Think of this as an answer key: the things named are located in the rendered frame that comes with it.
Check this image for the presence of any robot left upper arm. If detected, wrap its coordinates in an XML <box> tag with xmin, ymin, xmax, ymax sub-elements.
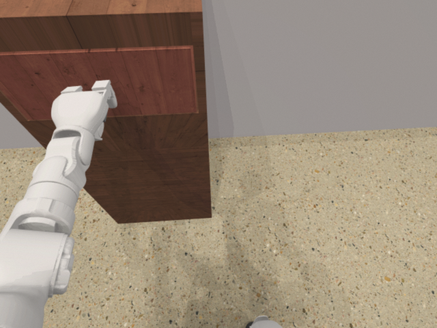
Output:
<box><xmin>0</xmin><ymin>229</ymin><xmax>75</xmax><ymax>328</ymax></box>

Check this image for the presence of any left robot forearm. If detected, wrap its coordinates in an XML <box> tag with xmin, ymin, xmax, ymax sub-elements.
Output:
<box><xmin>0</xmin><ymin>125</ymin><xmax>95</xmax><ymax>244</ymax></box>

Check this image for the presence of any drawer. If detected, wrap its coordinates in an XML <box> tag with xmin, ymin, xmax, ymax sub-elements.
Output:
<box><xmin>0</xmin><ymin>45</ymin><xmax>197</xmax><ymax>120</ymax></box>

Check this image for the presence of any cabinet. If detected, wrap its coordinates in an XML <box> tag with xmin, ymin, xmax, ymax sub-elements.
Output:
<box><xmin>0</xmin><ymin>0</ymin><xmax>212</xmax><ymax>224</ymax></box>

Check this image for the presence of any robot left hand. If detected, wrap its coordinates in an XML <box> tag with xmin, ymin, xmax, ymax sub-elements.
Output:
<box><xmin>51</xmin><ymin>80</ymin><xmax>117</xmax><ymax>141</ymax></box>

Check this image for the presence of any right robot shin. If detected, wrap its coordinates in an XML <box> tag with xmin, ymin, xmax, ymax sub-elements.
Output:
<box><xmin>252</xmin><ymin>316</ymin><xmax>269</xmax><ymax>325</ymax></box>

